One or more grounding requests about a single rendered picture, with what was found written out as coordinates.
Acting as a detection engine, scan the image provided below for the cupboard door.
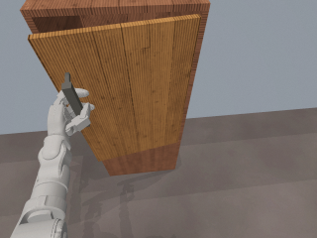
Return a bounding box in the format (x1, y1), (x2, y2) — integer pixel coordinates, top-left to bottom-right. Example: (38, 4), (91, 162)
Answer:
(27, 14), (202, 162)

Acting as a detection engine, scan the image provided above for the left robot upper arm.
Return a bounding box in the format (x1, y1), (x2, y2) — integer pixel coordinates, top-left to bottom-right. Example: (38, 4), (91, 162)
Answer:
(12, 218), (68, 238)

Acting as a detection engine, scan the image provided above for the handle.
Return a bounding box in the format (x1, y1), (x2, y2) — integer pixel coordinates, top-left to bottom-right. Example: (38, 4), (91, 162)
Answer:
(61, 72), (90, 127)

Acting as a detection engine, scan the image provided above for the robot left hand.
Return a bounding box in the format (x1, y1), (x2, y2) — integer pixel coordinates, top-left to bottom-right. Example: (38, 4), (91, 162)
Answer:
(47, 87), (95, 140)

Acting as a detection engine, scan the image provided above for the left robot forearm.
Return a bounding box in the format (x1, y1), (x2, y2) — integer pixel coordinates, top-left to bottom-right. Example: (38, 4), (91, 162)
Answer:
(10, 134), (72, 238)

